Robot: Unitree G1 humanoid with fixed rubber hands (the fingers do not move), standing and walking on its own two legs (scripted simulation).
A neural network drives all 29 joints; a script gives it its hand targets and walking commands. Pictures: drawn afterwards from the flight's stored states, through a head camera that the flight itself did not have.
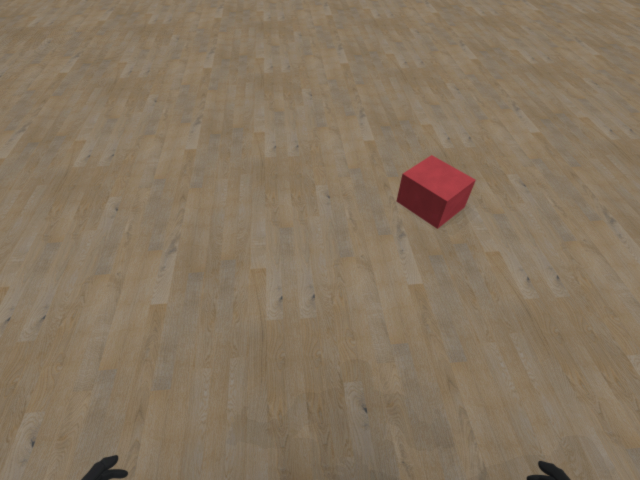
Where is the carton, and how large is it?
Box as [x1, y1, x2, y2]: [397, 155, 475, 228]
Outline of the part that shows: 431,155 402,174 397,201 437,228 464,207 475,180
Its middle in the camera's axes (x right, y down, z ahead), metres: +0.54 -0.23 +1.78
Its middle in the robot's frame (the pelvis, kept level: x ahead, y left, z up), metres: +1.41 -0.51 -0.70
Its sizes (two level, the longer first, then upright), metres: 0.243 0.214 0.169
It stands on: the floor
